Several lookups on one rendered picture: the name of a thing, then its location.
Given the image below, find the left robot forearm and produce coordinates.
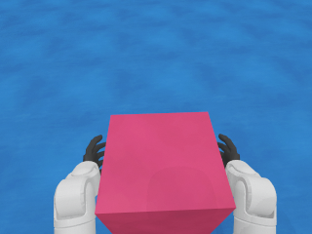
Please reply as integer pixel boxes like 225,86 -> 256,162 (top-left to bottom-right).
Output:
54,161 -> 100,234

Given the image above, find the carton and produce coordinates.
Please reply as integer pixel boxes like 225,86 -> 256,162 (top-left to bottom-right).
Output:
95,111 -> 236,234

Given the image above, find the robot right hand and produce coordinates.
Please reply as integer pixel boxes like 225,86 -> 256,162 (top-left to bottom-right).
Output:
217,134 -> 240,169

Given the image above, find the right robot forearm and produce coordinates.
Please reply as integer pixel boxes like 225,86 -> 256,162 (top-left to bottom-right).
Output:
225,160 -> 277,234

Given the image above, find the robot left hand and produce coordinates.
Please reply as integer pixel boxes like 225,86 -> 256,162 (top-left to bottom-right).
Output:
83,135 -> 106,175

